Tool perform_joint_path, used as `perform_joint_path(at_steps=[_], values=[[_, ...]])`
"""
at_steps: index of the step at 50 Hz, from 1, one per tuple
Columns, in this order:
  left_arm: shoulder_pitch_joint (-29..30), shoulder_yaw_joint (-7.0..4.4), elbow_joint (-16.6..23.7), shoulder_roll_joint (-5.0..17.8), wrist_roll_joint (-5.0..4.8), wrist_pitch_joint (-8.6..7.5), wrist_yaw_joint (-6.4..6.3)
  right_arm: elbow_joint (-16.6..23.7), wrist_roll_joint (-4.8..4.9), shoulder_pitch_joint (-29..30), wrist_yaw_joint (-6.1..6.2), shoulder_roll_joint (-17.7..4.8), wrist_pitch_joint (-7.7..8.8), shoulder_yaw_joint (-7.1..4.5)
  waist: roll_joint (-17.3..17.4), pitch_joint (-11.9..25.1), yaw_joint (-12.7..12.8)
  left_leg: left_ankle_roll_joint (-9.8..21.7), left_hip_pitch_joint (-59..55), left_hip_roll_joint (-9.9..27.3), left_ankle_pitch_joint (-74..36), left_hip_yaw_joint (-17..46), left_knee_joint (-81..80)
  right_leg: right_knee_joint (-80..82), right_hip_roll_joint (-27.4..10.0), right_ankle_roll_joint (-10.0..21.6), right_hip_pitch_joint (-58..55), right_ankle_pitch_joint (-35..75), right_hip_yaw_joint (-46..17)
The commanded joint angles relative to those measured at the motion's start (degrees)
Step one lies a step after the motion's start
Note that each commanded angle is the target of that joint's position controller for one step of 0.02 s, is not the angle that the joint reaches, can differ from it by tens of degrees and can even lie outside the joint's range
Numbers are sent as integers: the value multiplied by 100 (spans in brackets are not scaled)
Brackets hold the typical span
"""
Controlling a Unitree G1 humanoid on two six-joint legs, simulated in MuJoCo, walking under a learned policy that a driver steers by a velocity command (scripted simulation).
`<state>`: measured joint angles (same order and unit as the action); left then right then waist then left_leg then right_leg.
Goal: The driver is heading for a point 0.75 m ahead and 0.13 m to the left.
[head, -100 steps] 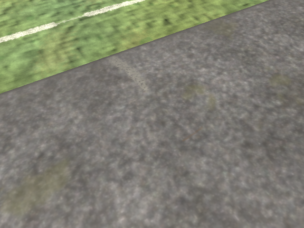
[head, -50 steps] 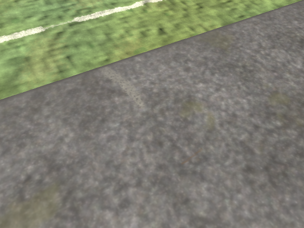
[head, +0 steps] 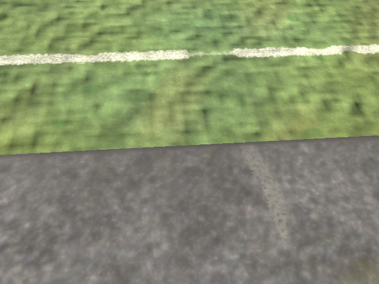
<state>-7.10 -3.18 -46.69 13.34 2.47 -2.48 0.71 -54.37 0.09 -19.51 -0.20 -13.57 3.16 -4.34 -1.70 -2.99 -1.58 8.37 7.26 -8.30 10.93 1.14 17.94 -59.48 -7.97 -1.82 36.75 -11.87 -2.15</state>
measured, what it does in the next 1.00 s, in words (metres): walks ahead, turning left: right foot, then left foot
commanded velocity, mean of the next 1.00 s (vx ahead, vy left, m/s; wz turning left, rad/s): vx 0.22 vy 0.00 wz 0.57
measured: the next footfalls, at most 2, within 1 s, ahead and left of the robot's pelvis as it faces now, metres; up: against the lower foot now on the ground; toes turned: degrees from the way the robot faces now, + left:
right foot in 0.28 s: +0.36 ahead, -0.12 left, +0.00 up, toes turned +11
left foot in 0.78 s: +0.30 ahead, +0.10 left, +0.00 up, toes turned +30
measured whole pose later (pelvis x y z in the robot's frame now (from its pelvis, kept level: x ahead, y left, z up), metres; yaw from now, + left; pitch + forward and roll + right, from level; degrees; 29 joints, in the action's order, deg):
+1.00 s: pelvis +0.28 +0.00 +0.00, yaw +34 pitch +1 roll -1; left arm -12.3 -3.2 -41.5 16.9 1.0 3.5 -0.4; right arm -39.1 -0.5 -10.8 0.0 -15.0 -1.5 -2.6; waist -2.4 -3.6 0.6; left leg 4.3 16.0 -3.7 9.2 2.1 24.8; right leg -60.2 -1.9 -1.9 27.6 -23.7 0.8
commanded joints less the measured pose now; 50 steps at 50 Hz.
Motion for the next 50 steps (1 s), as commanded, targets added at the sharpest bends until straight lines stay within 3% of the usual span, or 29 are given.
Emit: perform_joint_path(at_steps=[1, 7, 9, 11, 12, 13, 14, 15, 16, 17, 18, 19, 21, 24, 27, 31, 37, 38, 39, 40, 41, 42, 43, 44, 46, 48, 50], values=[[230, -67, 414, 386, -8, 60, 18, 312, 0, -369, 11, -793, 85, -143, 464, 54, -28, 560, -197, 1416, -2226, 1349, -631, 600, 182, -123, 420, 588, 272], [1326, 33, 897, 413, -54, -12, 87, 385, -64, -870, 61, -885, 54, -144, 590, -12, -394, 536, -955, 1488, -2419, 1679, -318, 1882, 497, -15, 601, 1047, 224], [1491, 51, 1049, 483, -90, -67, 98, 441, -98, -885, 99, -968, 54, -162, 644, -35, -399, 487, -1084, 1588, -2620, 1846, -152, 2288, 595, 87, 366, 988, 182], [1105, 29, 1025, 621, -117, -123, 77, 556, -111, -623, 140, -1094, 64, -194, 701, 15, -136, 287, -903, 1627, -2896, 1932, 77, 2753, 704, 228, -469, 788, 118], [577, -15, 881, 736, -123, -163, 23, 623, -116, -397, 135, -1165, 69, -213, 695, 140, 112, 101, -668, 1478, -3712, 1819, 540, 2948, 884, 331, -1273, 568, 161], [-188, -78, 654, 886, -114, -233, -52, 655, -88, -291, 96, -1215, 90, -230, 537, 521, 427, -81, -546, 1180, -4328, 1663, 1452, 3250, 1032, 426, -2239, 779, 267], [-1017, -129, 523, 1072, -25, -341, -135, 740, 1, -208, 52, -1080, 132, -205, 356, 1071, 804, -251, 161, 809, -3527, 1508, 2719, 3381, 470, 583, -3616, 1344, -113], [-1691, -178, 537, 1503, 100, -358, -216, 971, 67, -466, 70, -446, 138, -52, -653, 1978, 788, -361, 1151, 294, 378, 887, 4470, 2985, -1288, 779, -4985, 3112, -1512], [-1308, -265, 666, 1768, 22, -248, -164, 1080, 215, -1320, 147, -609, 51, -102, -1839, 2793, 217, -460, 2120, -233, 2606, 574, 5732, 3404, -2225, 1619, -5461, 4030, -3708], [-811, -158, 845, 1134, -82, -159, -143, 790, -2, -1225, 198, -933, -94, -147, -581, 2126, 64, -477, 2322, 327, 2041, 648, 6062, 3487, -1917, 1577, -4643, 3534, -3117], [-522, -6, 870, 631, -133, -145, -150, 832, -81, -715, 137, -925, -154, -153, -134, 1320, 122, -565, 2353, 456, 1678, 477, 5866, 3586, -1511, 1451, -3869, 3586, -2068], [-438, 68, 827, 453, -100, -135, -154, 897, -93, -494, 83, -815, -204, -147, -32, 955, 63, -643, 2332, 635, 1493, 409, 5630, 3762, -1206, 1283, -3398, 3694, -1365], [-547, 58, 699, 561, -136, -163, -185, 956, -177, -387, -50, -648, -382, -122, -498, 654, -3, -755, 2158, 749, 1295, 290, 5366, 4030, -879, 1200, -2822, 3909, -589], [-605, 4, 670, 725, -140, -227, -166, 1110, -152, -241, -137, -615, -503, -117, -497, 802, -105, -804, 2179, 697, 1048, 209, 5221, 4155, -920, 1362, -2697, 4229, -133], [-575, -24, 668, 784, -129, -156, -189, 1371, -173, 258, -187, -558, -585, -66, -535, 679, -82, -842, 2388, 875, 598, 70, 4605, 4300, -934, 1372, -2615, 3617, 290], [-585, -75, 673, 904, -127, -43, -187, 1638, -156, 777, -285, -432, -625, 44, -634, 593, 42, -815, 1788, 991, 159, -233, 3321, 4251, -847, 1243, -2336, 2677, 832], [-879, -228, 641, 1247, -143, 221, -153, 1993, -124, 1174, -279, -569, -571, 17, -698, 526, 292, -620, 1177, 823, 909, -554, 1799, 3582, -1147, 985, -2700, 1525, 859], [-906, -242, 609, 1255, -166, 282, -160, 1963, -154, 1016, -254, -559, -511, 10, -498, 559, 187, -543, 767, 735, 558, -559, 1144, 3169, -1051, 783, -2588, 1217, 1009], [-1195, -228, 539, 1136, -126, 331, -143, 1867, -222, 715, -179, -757, -422, -44, 180, 718, 114, -439, 165, 936, -5, 2, 438, 2321, -785, 479, -2280, 665, 1245], [-1354, -97, 830, 646, -95, 379, -91, 2002, -238, 655, -92, -1490, -352, -184, 1848, 816, 245, 56, -578, 2633, -1688, 2297, 20, 706, -25, 7, -886, -1758, 1678], [-809, -99, 1057, 784, -102, 492, -158, 1950, -77, 188, -74, -1801, -380, -336, 1615, 847, -201, 964, -372, 3134, -3136, 2906, 145, -244, 645, -91, -245, -2745, 834], [-617, -114, 1051, 836, -136, 554, -166, 1830, -38, 27, -55, -1535, -398, -273, 1052, 794, -190, 1021, -431, 2828, -3414, 2362, 279, -658, 505, -95, -148, -2423, 384], [-578, -99, 1026, 754, -208, 540, -164, 1815, -46, 317, -16, -1305, -423, -192, 959, 540, -19, 849, -144, 2466, -3125, 1906, 230, -624, 478, -60, -173, -1949, 225], [-645, -106, 941, 764, -204, 501, -173, 1879, -65, 739, 24, -1106, -453, -127, 900, 476, 179, 581, -57, 2099, -2640, 1553, 146, -384, 411, -18, -250, -1525, 149], [-895, -153, 775, 902, -85, 515, -154, 1947, -31, 1006, 61, -824, -444, -19, 950, 708, 295, 474, -25, 1853, -2988, 1250, 169, -459, 537, -4, -593, -1180, 256], [-934, -137, 723, 821, -131, 561, -121, 1890, -50, 891, 42, -835, -390, -4, 719, 877, 285, 484, -41, 1871, -2990, 1217, 142, -332, 595, -7, -791, -1117, 237], [-819, -97, 738, 708, -165, 606, -108, 1819, -76, 786, 40, -873, -366, -5, 724, 805, 215, 488, -49, 1886, -2441, 1299, 32, 103, 605, -4, -849, -1103, 213]])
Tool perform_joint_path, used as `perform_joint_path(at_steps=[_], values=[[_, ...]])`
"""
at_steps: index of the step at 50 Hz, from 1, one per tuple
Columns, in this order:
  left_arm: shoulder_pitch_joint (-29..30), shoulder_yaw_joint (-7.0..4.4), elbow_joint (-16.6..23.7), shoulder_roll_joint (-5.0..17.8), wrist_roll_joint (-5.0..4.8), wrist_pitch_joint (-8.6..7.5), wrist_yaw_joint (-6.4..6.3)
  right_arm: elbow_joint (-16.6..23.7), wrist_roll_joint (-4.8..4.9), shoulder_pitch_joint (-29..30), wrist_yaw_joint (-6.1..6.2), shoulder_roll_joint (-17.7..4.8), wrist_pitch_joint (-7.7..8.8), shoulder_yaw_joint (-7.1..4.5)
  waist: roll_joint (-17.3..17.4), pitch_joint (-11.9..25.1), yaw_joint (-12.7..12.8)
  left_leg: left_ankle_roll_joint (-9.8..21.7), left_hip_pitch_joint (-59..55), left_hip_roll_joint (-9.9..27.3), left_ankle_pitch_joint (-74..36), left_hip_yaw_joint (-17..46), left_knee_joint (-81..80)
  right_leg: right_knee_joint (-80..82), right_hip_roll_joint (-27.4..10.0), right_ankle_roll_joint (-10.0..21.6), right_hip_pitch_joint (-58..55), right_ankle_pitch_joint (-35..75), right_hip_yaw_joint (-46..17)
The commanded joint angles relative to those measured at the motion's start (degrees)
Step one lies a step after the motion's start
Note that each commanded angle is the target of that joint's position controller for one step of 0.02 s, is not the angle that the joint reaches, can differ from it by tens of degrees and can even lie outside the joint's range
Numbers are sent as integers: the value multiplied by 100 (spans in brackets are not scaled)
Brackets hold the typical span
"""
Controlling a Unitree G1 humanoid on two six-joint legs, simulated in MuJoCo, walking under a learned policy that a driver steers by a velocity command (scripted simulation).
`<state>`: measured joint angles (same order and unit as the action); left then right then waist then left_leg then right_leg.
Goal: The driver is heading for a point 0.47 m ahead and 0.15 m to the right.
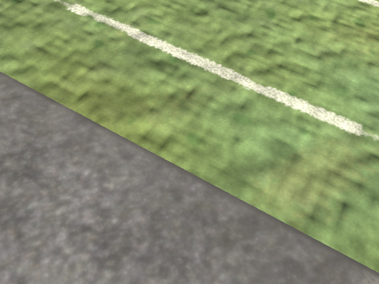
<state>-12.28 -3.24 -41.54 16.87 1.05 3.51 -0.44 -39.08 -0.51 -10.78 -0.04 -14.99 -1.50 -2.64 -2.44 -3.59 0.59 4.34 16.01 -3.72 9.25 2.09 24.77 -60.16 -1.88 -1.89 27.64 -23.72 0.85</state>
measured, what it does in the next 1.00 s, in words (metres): walks ahead: right foot, then left foot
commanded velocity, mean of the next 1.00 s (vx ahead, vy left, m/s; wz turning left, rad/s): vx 0.26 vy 0.00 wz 0.01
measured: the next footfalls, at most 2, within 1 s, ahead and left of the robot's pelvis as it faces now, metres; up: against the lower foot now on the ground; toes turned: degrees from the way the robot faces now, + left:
right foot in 0.24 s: +0.03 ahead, -0.12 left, +0.00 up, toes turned +2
left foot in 0.56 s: +0.07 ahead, +0.09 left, +0.00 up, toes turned +3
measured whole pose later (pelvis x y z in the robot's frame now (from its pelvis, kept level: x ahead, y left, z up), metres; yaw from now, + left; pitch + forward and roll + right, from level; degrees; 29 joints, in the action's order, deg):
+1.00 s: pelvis +0.23 -0.02 -0.02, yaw -4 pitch +1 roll +1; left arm -3.6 -1.8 -41.9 14.3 2.1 -1.4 3.2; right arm -55.5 -1.6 -24.1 0.4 -13.8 4.6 -1.2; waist -0.2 -3.1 -2.8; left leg 0.8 -10.4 -1.0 25.5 -6.7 15.1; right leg -33.8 0.8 7.1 30.5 -8.0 5.4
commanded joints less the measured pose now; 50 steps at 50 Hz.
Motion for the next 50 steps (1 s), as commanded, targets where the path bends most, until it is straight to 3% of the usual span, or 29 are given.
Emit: perform_joint_path(at_steps=[1, 7, 10, 11, 12, 13, 14, 15, 16, 17, 20, 22, 24, 27, 28, 29, 30, 31, 32, 33, 35, 37, 40, 43, 46, 48, 49, 50], values=[[-234, -77, 231, 329, -19, 25, 8, 262, -29, -126, 27, -727, 98, -168, 866, 811, -48, 893, -904, 1434, -1917, 1261, -709, 418, 2, 14, 12, 70, -95], [-107, -18, 224, 252, -58, 7, -35, 98, -122, -152, -13, -752, 55, -133, 1020, 593, -181, 846, -399, 1390, -663, 1515, -724, 1862, 213, 231, -895, -134, 7], [-512, 42, 47, 85, -71, -89, -85, 17, -50, 34, 20, -682, 27, -80, 799, 574, 90, 587, -22, 1252, -476, 1563, -475, 3422, 311, 387, -1850, 690, 129], [-562, 65, 28, 116, -13, -164, -105, -23, -26, -42, 44, -555, 42, -33, 584, 581, 99, 316, 310, 1128, -163, 1550, -401, 3997, 69, 460, -2329, 1145, -193], [-558, 63, 89, 379, 104, -254, -132, -14, -16, -166, 50, -269, 73, 51, -95, 653, -10, 19, 544, 779, 331, 1227, 96, 4509, -850, 611, -2521, 990, -1210], [-18, 16, 197, 723, 47, -294, -96, -20, 20, -232, 47, -245, 54, 44, -669, 280, -310, -145, 365, 30, 842, 487, 109, 4701, -1452, 966, -1550, 1274, -1860], [173, 58, 182, 477, 21, -321, -45, -152, -88, -204, 18, -345, 25, 43, -724, 275, -279, -164, -343, 133, 971, 310, 313, 4822, -1369, 1047, -996, 193, -1739], [139, 75, 144, 404, 13, -325, -6, -211, -117, -138, -33, -368, 29, 26, -799, 154, -210, -106, -390, 24, 846, 168, 405, 4979, -1045, 914, -928, -1043, -1591], [-84, -10, 55, 617, 8, -292, 4, -229, -152, -61, -76, -462, 49, -18, -973, -57, -69, -88, -135, -115, 965, -81, 792, 5136, -950, 910, -983, -1675, -1642], [-246, -44, -9, 699, 0, -279, -6, -204, -194, -14, -124, -535, 69, -53, -1046, -197, -17, -73, 195, -67, 1084, -231, 1150, 5289, -1083, 1015, -1115, -1872, -1802], [-648, -92, -155, 659, 32, -348, 20, -177, -177, 167, -186, -394, 193, -14, -492, -334, 169, -101, 1187, 198, 1489, -233, 1547, 5295, -1328, 1356, -2065, -1213, -2030], [-739, -131, -239, 663, 18, -424, 39, -181, -144, 265, -198, -311, 281, 15, -380, -242, 230, -124, 1233, 240, 1497, -302, 1317, 5201, -1251, 1416, -2444, -745, -1869], [-709, -166, -302, 673, 6, -468, 67, -203, -113, 274, -199, -298, 331, 23, -445, -138, 217, -95, 803, 193, 1431, -411, 871, 5103, -1120, 1415, -2396, -368, -1633], [-449, -199, -349, 634, -88, -471, 97, -502, -132, -393, -139, -241, 413, 15, -292, 24, -207, 48, -1095, 11, 511, -627, -432, 4515, -764, 1206, -1336, 127, -1057], [-340, -151, -308, 444, -69, -505, 85, -686, -154, -923, -83, -425, 462, -42, -23, 235, -440, 112, -2108, 284, 649, -216, -459, 3970, -585, 1052, -591, 101, -818], [4, -6, -47, -7, -64, -556, 119, -799, -215, -1608, -5, -918, 507, -150, 996, 470, -776, 416, -2920, 1458, 2074, 1481, -1126, 2565, -55, 771, 440, -165, -181], [321, 1, 211, 69, -12, -586, 124, -957, -127, -2022, -1, -1478, 490, -322, 1784, 75, -923, 1059, -2786, 2518, 2899, 3259, -1824, 1427, 459, 692, 1546, -768, 315], [462, -115, 181, 485, 76, -566, 115, -967, -147, -1820, -6, -1167, 487, -251, 916, -356, -738, 1225, -2457, 2565, 2711, 3138, -1741, 640, 80, 750, 1844, -640, -168], [265, -116, 61, 438, 44, -578, 173, -866, -121, -1462, -24, -901, 511, -169, 682, -365, -493, 1092, -2265, 2273, 2394, 2682, -1720, 444, -42, 763, 1772, -213, -302], [82, -107, -49, 398, 13, -596, 228, -803, -125, -1192, -26, -761, 539, -123, 676, -297, -316, 907, -2145, 2006, 1921, 2199, -1808, 431, -168, 730, 1613, 180, -296], [92, -91, -116, 348, 103, -578, 309, -839, -91, -1085, -11, -649, 611, -67, 720, -160, -217, 742, -2017, 1660, 699, 1477, -1896, 408, -239, 573, 1397, 711, -120], [228, -56, -78, 245, 117, -543, 348, -971, -53, -1216, -16, -663, 655, -64, 709, -100, -183, 733, -1984, 1542, -503, 944, -1856, 407, -220, 423, 1436, 1048, 13], [760, 16, 112, 121, 74, -521, 378, -1134, -66, -1345, -20, -607, 682, -36, 699, -247, -270, 653, -1725, 1432, -1373, 235, -1885, 938, -144, 314, 1389, 1513, 44], [1169, 73, 284, 65, 43, -511, 410, -1245, -87, -1366, -13, -628, 714, -27, 771, -377, -320, 545, -1485, 1462, -1635, -226, -1954, 1798, -73, 416, 924, 2011, 148], [1285, 78, 375, 99, 74, -510, 402, -1361, -69, -1384, 30, -700, 725, -27, 688, -405, -288, 452, -1714, 1651, -2412, -484, -1768, 2348, 55, 690, 479, 2007, 411], [909, 26, 288, 187, 95, -517, 350, -1403, -90, -1289, 73, -849, 705, -52, 750, -91, -77, 317, -2079, 1680, -4370, -754, -894, 2471, 359, 932, -51, 1607, 632], [400, -32, 144, 295, 110, -535, 324, -1409, -122, -1258, 96, -931, 658, -76, 778, 254, 148, 248, -2187, 1658, -5127, -883, -17, 2531, 568, 1048, -554, 1339, 716], [-445, -112, -129, 413, 141, -569, 293, -1390, -126, -1228, 119, -991, 598, -93, 697, 729, 506, 147, -1908, 1552, -5091, -1049, 1206, 2858, 773, 1178, -1549, 1322, 727]])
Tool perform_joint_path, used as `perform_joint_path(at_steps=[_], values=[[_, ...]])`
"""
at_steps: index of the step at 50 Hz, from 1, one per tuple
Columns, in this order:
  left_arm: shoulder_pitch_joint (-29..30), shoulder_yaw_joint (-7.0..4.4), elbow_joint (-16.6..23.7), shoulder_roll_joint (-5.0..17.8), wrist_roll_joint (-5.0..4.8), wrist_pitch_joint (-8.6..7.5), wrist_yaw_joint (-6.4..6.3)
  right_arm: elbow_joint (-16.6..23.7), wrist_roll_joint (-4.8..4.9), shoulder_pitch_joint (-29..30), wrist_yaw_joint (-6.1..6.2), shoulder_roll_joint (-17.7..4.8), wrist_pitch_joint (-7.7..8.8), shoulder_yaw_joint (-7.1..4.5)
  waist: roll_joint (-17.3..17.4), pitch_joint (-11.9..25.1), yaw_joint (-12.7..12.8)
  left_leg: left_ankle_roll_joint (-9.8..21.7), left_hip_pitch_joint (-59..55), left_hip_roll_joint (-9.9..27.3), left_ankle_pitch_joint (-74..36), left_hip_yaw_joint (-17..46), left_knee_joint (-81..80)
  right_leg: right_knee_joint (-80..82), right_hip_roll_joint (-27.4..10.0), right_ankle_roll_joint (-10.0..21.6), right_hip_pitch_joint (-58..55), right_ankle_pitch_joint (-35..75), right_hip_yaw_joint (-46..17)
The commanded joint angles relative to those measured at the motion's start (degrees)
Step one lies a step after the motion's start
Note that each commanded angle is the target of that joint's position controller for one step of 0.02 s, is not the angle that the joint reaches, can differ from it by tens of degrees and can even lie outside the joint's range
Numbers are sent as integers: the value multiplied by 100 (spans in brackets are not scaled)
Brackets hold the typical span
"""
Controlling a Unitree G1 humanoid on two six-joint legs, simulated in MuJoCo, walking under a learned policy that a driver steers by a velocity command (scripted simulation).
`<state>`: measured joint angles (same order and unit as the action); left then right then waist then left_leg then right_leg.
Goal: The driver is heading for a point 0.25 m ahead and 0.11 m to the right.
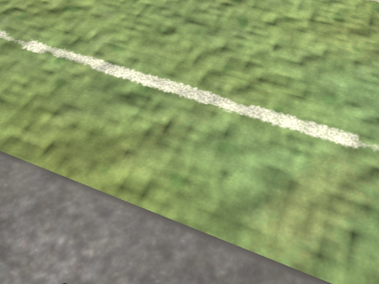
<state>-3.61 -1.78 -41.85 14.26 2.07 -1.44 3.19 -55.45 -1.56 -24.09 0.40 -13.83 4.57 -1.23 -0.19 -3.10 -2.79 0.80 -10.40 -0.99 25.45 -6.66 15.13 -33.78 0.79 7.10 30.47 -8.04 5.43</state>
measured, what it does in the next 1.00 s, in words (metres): walks ahead: right foot, then left foot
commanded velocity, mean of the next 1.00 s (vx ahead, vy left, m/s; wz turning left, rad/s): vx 0.13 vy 0.00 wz -0.12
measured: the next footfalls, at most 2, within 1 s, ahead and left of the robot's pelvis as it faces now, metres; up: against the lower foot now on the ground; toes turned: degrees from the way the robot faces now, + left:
right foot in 0.02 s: +0.18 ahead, -0.08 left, +0.00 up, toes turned -4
left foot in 0.52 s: +0.31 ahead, +0.08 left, +0.00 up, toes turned -5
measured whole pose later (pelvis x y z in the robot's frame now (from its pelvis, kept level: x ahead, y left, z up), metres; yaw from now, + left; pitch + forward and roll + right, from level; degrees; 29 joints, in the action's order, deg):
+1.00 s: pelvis +0.23 +0.00 +0.02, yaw -6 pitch -2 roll +1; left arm -16.4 1.2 -63.8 10.5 0.6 -0.3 -2.8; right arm -63.0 -0.4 -12.8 2.2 -10.8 -0.1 -0.3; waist -0.2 -2.3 0.0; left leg 3.0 10.9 -3.0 9.1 -2.2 21.8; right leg -20.6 2.9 3.3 0.6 -17.9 -1.2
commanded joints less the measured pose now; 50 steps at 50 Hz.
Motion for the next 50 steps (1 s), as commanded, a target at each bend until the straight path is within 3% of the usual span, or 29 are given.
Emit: perform_joint_path(at_steps=[1, 2, 3, 4, 5, 6, 8, 10, 13, 16, 20, 23, 25, 26, 27, 28, 29, 31, 33, 34, 38, 50], values=[[-2168, -394, -333, 1015, 109, -100, -141, 358, -18, 78, 86, -1048, -15, -204, 151, 1187, 1171, 401, 1841, 1102, -5321, -239, 3741, 366, -29, 530, -3219, -716, -579], [-2277, -573, -264, 1725, 125, -84, -201, 670, 94, -302, -26, -378, 21, -73, -1314, 1832, 803, 104, 4075, 6, -828, -211, 6140, 864, -1813, 1418, -4791, -1290, -3782], [-2082, -553, -251, 1564, -168, -37, -177, 712, 42, 82, -43, -791, 80, -167, -878, 2096, 873, 139, 4681, -194, 128, 922, 6836, 1740, -2093, 1578, -4736, -617, -5136], [-1600, -506, -224, 1379, -170, -37, -223, 820, 108, 407, -52, -815, 117, -164, -497, 1211, 644, 156, 4882, 164, -386, 1007, 6762, 1644, -2004, 1408, -3964, 398, -3965], [-1396, -397, -240, 983, -162, -71, -236, 807, 100, 520, -37, -710, 157, -113, 27, 754, 512, 144, 4644, 376, -681, 915, 6345, 1609, -1837, 1256, -3200, 1855, -3179], [-1254, -329, -270, 773, -162, -114, -247, 759, 57, 532, -17, -613, 106, -104, 199, 492, 327, 110, 4317, 507, -648, 906, 5987, 1583, -1568, 1069, -2624, 2955, -2560], [-1150, -234, -335, 572, -181, -193, -242, 685, -50, 303, -27, -523, -131, -89, 43, 526, 85, 12, 3666, 567, -553, 871, 5436, 1705, -1265, 842, -2006, 3876, -1801], [-1254, -238, -433, 674, -158, -267, -233, 663, -36, 248, -45, -428, -268, -82, -62, 595, 16, -67, 3546, 473, -701, 743, 5078, 1754, -1133, 812, -1880, 4583, -1429], [-1350, -202, -525, 687, -147, -239, -267, 697, -27, 533, -53, -380, -353, -78, -183, 582, 61, -140, 3753, 455, -1233, 625, 4350, 1783, -938, 599, -2012, 4655, -1081], [-1467, -150, -623, 623, -160, -175, -313, 761, -6, 982, -51, -341, -391, -54, -353, 545, 228, -158, 3782, 443, -1720, 567, 3563, 1738, -822, 311, -2218, 4383, -938], [-1631, -105, -786, 586, -110, -115, -378, 755, 49, 1311, 20, -351, -413, -39, -394, 499, 408, -118, 3590, 342, -1770, 556, 2813, 1592, -946, 269, -2555, 4220, -1034], [-1596, -63, -895, 529, -74, -68, -429, 661, 59, 1285, 106, -348, -392, -35, -418, 378, 424, -8, 3241, 218, -1293, 576, 2224, 1310, -1076, 362, -2660, 4158, -1231], [-1455, -24, -950, 479, -120, -54, -475, 523, 61, 1054, 166, -279, -343, -18, -342, 297, 279, 138, 2683, 182, -1480, 600, 1253, 994, -1062, 302, -2610, 3814, -1366], [-1402, -2, -966, 458, -162, -74, -490, 425, 30, 816, 200, -299, -280, -8, -143, 357, 132, 206, 1966, 398, -2587, 840, 498, 823, -971, 97, -2338, 3310, -1383], [-1558, 52, -901, 348, -161, -125, -494, 342, -4, 530, 251, -647, -221, -68, 260, 733, 217, 341, 1077, 1098, -4430, 1504, 603, 558, -727, -112, -1987, 2178, -1280], [-2321, 79, -1124, 99, -225, -75, -478, 287, 85, 700, 250, -822, -256, -89, 966, 929, 629, 1035, 805, 1736, -5949, 2026, 973, 481, -230, -285, -1730, -179, -1025], [-2177, 67, -1303, 252, -185, 36, -535, 319, 149, 849, 199, -431, -299, 0, 825, 977, 436, 1271, 1180, 1884, -5526, 2224, 831, 578, -25, -295, -1983, -1313, -896], [-1873, 70, -1387, 266, -117, 132, -531, 356, 62, 1376, 142, -322, -336, 55, 598, 536, 564, 821, 1849, 1312, -3973, 1858, 645, 1269, -104, -299, -2366, -861, -1025], [-1630, 44, -1457, 411, -121, 169, -499, 205, 102, 1233, 170, -403, -367, 12, 435, 110, 401, 436, 1994, 760, -2937, 1403, 552, 1487, -323, -264, -2204, -221, -1226], [-1627, 80, -1520, 321, -133, 145, -498, 107, 124, 1131, 180, -438, -372, -9, 362, 121, 372, 387, 1834, 680, -3000, 1337, 592, 1510, -413, -263, -2192, 124, -1261], [-1573, 139, -1750, 237, -158, 76, -565, -126, 134, 1044, 183, -338, -370, -20, 25, 276, 295, 421, 1417, 717, -3352, 1327, 650, 1607, -476, -324, -2245, 416, -1230], [-1651, 246, -2187, 79, -151, 89, -616, -717, 116, 928, 193, -185, -446, 23, -43, 0, 280, 353, 1565, 620, -2786, 1301, 474, 1700, -562, -302, -2213, 249, -1224]])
